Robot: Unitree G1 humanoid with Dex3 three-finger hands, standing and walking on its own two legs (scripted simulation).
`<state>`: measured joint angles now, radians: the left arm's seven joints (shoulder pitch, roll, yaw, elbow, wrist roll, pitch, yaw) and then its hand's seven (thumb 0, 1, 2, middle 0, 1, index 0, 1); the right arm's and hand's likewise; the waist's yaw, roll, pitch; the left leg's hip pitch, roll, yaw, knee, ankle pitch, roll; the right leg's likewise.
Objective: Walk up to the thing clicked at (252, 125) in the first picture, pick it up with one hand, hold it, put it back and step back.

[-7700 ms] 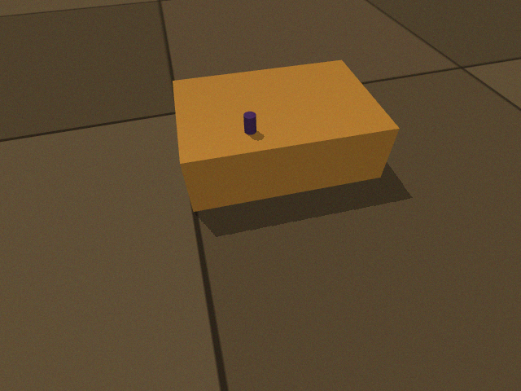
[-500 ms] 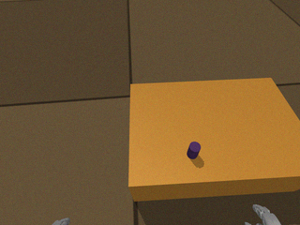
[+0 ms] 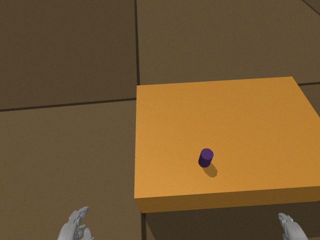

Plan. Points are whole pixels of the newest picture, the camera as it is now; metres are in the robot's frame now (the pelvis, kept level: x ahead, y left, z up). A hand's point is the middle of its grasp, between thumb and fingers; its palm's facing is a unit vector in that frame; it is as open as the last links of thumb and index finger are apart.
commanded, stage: go down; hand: right
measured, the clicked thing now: (205, 158) +0.49 -0.17 -0.38
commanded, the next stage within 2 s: none
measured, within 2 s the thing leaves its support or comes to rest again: neither
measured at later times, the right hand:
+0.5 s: hand (270, 236) +0.16 -0.25 -0.13, palm faces +0.04 +0.94 -0.33, open 17.3 cm
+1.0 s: hand (278, 239) +0.15 -0.27 -0.12, palm faces +0.09 +0.94 -0.34, open 17.2 cm
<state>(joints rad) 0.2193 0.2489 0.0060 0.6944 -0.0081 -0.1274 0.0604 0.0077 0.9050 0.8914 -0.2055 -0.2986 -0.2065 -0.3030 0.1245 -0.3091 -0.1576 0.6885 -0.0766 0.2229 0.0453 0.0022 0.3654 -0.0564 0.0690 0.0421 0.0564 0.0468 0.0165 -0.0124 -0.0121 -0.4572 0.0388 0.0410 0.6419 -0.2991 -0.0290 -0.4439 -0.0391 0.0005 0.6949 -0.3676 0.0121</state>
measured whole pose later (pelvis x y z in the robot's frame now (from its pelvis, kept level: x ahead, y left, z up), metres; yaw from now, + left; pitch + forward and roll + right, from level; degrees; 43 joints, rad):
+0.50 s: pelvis +0.01 +0.00 -0.02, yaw -1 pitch +10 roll +3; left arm 0.25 0.24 -0.01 0.63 -0.01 -0.17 0.11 0.01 0.90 0.90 -0.19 -0.29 -0.19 -0.30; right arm 0.30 -0.33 -0.15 0.31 -0.02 0.42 0.05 0.00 0.48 -0.02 0.07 0.04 0.06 0.04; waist 0.03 -0.04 -0.10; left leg -0.59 0.03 0.07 0.83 -0.41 -0.03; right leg -0.60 -0.05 0.04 0.91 -0.49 0.02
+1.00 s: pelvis -0.01 +0.00 -0.04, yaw -1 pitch +11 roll +3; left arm 0.27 0.24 -0.02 0.61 -0.01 -0.25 0.17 0.01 0.90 0.89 -0.20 -0.29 -0.20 -0.30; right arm 0.32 -0.37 -0.19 0.22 0.00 0.45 0.07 0.00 0.48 -0.03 0.07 0.04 0.06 0.05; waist 0.04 -0.04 -0.12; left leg -0.67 0.03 0.08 0.92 -0.43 -0.03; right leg -0.69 -0.05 0.06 1.01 -0.51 0.02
